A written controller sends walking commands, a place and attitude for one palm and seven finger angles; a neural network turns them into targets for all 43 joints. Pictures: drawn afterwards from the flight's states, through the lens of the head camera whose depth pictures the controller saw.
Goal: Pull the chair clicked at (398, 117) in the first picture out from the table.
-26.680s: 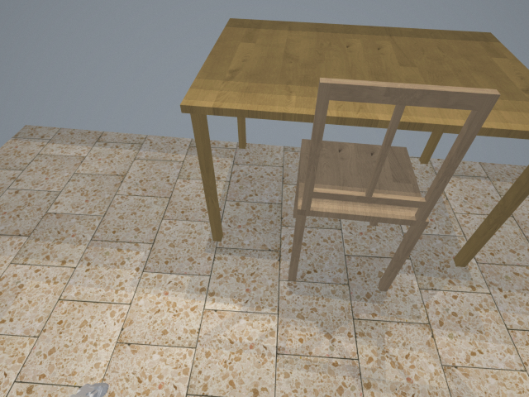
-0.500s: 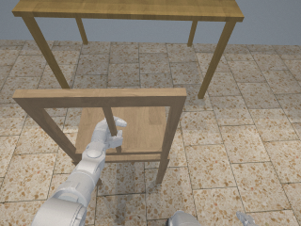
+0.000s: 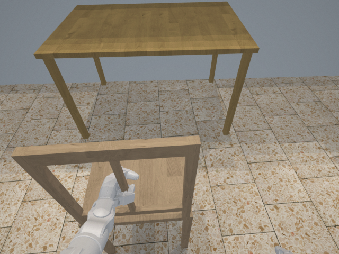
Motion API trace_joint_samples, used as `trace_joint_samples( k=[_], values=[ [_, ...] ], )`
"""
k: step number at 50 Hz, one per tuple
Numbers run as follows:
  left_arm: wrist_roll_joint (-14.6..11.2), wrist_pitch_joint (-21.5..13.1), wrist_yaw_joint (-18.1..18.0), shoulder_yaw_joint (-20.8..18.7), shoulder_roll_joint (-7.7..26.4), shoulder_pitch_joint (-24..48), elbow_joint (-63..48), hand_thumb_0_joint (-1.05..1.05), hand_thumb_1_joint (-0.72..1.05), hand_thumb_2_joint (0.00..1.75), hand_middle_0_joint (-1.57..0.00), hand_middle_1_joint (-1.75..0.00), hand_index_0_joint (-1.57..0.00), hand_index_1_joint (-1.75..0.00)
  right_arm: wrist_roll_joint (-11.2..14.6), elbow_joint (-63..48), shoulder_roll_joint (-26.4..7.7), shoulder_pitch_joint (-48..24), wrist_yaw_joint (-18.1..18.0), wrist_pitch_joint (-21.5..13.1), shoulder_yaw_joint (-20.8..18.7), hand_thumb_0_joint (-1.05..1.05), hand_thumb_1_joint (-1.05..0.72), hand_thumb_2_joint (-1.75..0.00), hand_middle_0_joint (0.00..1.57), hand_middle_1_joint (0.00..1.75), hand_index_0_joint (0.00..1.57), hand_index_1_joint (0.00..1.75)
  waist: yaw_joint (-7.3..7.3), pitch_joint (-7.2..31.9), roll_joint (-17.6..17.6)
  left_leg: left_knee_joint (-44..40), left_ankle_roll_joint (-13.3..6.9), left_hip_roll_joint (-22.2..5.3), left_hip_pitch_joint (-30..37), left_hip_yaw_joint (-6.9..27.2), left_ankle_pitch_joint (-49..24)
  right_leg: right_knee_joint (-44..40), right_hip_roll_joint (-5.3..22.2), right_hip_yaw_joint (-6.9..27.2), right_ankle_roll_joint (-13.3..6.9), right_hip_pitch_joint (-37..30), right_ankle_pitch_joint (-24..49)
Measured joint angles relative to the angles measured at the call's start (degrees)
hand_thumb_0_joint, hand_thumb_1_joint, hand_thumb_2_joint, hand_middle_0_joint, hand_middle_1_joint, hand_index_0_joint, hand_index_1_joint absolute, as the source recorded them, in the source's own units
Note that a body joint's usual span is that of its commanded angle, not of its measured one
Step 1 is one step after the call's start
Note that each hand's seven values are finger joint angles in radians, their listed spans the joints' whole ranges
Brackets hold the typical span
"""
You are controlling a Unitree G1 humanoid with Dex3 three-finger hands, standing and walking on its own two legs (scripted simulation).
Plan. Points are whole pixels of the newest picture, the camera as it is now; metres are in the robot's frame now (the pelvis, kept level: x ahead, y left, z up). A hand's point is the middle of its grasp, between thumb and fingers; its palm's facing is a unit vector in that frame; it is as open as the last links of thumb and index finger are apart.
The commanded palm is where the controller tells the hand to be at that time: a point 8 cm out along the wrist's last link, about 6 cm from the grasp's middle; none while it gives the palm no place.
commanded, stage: stop walking, hand still on the chair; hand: left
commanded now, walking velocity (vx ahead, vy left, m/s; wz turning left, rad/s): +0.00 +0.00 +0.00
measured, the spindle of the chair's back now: (124, 188) +0.31 +0.14 -0.06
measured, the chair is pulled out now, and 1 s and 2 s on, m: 0.63 0.63 0.63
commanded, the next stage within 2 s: open the thumb and straighten the fingers in 0.38 s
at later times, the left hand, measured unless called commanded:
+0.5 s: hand (130, 194) +0.29 +0.12 -0.06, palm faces -0.05 -0.98 -0.19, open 5.1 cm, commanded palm +0.27 +0.17 -0.04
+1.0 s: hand (130, 188) +0.31 +0.12 -0.06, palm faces -0.07 -0.98 -0.16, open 14.6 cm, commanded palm +0.29 +0.18 -0.04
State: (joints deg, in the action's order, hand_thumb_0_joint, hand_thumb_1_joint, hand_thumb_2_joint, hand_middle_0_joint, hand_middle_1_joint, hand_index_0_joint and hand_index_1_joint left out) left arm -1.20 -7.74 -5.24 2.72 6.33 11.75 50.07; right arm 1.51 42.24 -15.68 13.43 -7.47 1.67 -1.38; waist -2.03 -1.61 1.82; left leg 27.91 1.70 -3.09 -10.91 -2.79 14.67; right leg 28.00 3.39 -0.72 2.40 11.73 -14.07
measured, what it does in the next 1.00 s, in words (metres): stands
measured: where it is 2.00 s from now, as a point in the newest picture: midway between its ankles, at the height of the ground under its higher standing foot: outside the picture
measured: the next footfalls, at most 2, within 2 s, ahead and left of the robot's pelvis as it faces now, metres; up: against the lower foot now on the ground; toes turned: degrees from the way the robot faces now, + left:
none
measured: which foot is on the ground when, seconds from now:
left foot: down 0.00-1.00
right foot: down 0.00-1.00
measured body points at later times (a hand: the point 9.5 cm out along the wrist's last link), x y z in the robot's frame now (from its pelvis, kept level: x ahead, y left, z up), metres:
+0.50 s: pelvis +0.01 +0.01 +0.00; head +0.02 +0.00 +0.45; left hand +0.29 +0.17 -0.04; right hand +0.12 -0.23 -0.12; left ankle +0.00 +0.14 -0.74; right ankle +0.01 -0.15 -0.74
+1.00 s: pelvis +0.02 +0.00 -0.02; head +0.06 -0.02 +0.42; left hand +0.30 +0.18 -0.04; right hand +0.16 -0.25 -0.13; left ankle +0.00 +0.14 -0.74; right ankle +0.01 -0.15 -0.74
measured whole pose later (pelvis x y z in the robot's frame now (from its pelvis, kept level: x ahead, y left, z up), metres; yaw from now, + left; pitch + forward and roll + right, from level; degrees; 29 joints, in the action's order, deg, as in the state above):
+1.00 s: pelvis +0.02 +0.00 -0.02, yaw +2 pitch +8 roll +0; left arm -2.3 0.3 0.8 2.1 8.7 3.6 26.5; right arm 1.9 35.6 -13.9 13.5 -2.1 -4.5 0.2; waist -2.2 3.8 2.8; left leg 41.2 1.9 -2.8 -27.8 -1.0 21.3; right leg 41.9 4.2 -1.7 2.2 28.2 -21.6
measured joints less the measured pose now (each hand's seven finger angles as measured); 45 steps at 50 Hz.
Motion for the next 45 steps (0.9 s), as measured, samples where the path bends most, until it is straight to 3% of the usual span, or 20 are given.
trace_joint_samples(
  k=[15,25,29,33,38,45],
  values=[
    [0.7,0.9,-0.4,2.3,0.3,-2.7,-6.0,0.03,0.72,0.82,-0.29,-1.29,-0.50,-1.45,-0.5,-2.4,6.0,-1.6,1.3,-0.9,3.4,0.00,-0.90,-0.90,0.20,0.30,0.20,0.30,0.93,-0.4,-1.2,-0.5,-0.9,0.6,-0.2,-1.7,0.1,-0.8,0.5,1.7,1.0,0.8,0.7],
    [0.4,0.9,-0.4,2.0,0.6,-4.0,-7.7,0.03,0.72,0.82,-0.29,-1.29,-0.50,-1.45,-0.5,-1.2,4.6,-0.7,1.0,-0.2,2.8,0.01,-0.90,-0.90,0.20,0.30,0.20,0.30,0.67,-0.8,-0.9,-1.1,-0.6,0.4,0.1,-1.5,0.0,-1.0,0.3,1.4,0.7,0.5,0.5],
    [-0.7,1.2,1.5,0.6,1.8,-5.1,-10.1,0.02,0.68,0.81,-0.32,-1.32,-0.50,-1.45,1.1,-1.3,3.2,-0.2,3.6,-0.9,2.2,0.01,-0.90,-0.90,0.20,0.30,0.20,0.30,-1.17,1.1,-2.1,1.4,-0.4,0.5,-3.9,0.1,0.6,1.7,0.6,-0.1,0.4,3.9,-0.8],
    [-0.4,0.9,3.5,-0.1,3.3,-7.3,-15.9,0.02,0.52,0.72,-0.38,-1.36,-0.50,-1.45,1.2,-2.8,1.7,0.6,4.8,-2.9,1.0,0.01,-0.90,-0.90,0.20,0.30,0.20,0.30,-1.36,2.0,-2.3,4.6,-0.1,0.0,-7.6,0.8,1.9,4.3,0.2,-0.5,-0.1,7.1,-2.0],
    [0.1,3.0,4.8,-0.2,3.8,-6.9,-18.4,0.01,0.12,0.52,-0.42,-1.37,-0.49,-1.43,1.1,-4.7,0.0,0.4,5.6,-4.2,0.2,0.01,-0.90,-0.90,0.20,0.30,0.20,0.30,-1.26,2.6,-1.0,8.3,-0.1,0.0,-11.9,1.3,3.5,7.6,0.3,-0.8,-0.1,11.1,-3.4],
    [-1.3,6.8,5.1,-1.0,3.5,-7.0,-21.2,0.00,-0.33,0.30,-0.38,-1.15,-0.40,-1.18,0.8,-6.2,0.7,0.0,5.4,-5.6,0.6,0.01,-0.90,-0.90,0.20,0.30,0.20,0.30,-0.57,4.1,0.6,11.3,0.0,0.3,-15.5,1.4,5.2,11.5,0.7,-0.8,0.0,15.0,-5.7]
  ],
)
